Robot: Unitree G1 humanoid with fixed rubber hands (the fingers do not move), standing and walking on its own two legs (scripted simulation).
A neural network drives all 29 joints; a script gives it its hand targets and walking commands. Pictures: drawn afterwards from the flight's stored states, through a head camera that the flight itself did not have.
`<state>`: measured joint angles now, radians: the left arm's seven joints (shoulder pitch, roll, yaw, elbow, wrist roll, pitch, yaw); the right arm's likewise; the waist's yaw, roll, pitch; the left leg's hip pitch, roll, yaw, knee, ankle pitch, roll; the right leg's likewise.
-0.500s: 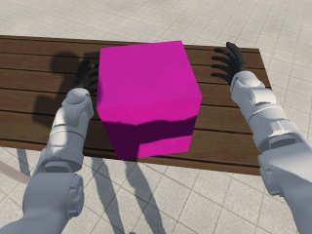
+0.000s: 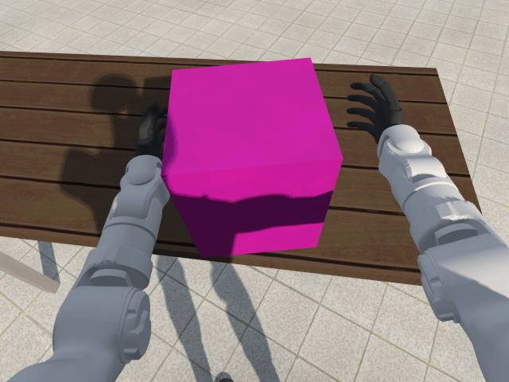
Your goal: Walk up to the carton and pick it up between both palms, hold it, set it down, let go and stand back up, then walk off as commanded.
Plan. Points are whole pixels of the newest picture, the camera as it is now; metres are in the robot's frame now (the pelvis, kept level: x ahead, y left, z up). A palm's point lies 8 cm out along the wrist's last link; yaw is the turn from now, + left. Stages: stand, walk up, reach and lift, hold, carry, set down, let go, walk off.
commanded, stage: reach and lift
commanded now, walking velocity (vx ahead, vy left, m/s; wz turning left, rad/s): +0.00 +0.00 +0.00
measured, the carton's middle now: (251, 166) +0.44 +0.09 +0.06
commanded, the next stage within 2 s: none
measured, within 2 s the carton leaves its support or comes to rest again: leaves its support in 1.78 s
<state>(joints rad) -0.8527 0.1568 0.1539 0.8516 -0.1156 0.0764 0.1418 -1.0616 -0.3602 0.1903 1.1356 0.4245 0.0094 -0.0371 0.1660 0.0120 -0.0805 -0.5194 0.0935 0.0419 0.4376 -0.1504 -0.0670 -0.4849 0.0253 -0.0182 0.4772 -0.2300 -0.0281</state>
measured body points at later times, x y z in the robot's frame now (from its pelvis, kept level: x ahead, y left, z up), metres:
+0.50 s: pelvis +0.00 +0.00 +0.00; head +0.07 -0.01 +0.44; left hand +0.43 +0.21 +0.10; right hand +0.50 -0.08 +0.11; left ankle +0.02 +0.16 -0.74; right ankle -0.01 -0.10 -0.74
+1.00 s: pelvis +0.00 -0.01 +0.00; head +0.06 -0.01 +0.45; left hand +0.41 +0.21 +0.10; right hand +0.49 -0.08 +0.12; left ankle +0.02 +0.16 -0.74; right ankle -0.01 -0.10 -0.74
